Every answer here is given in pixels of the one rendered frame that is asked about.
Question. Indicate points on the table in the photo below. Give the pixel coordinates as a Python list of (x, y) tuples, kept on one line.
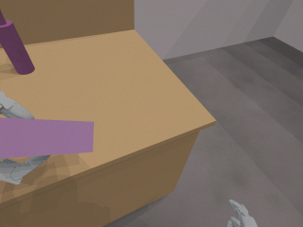
[(91, 65)]

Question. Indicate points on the left robot hand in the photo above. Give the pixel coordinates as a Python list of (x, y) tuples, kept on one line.
[(11, 171)]

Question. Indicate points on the sponge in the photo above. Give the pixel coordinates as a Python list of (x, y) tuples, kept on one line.
[(25, 137)]

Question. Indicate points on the right robot hand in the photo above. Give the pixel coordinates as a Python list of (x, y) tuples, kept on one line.
[(242, 213)]

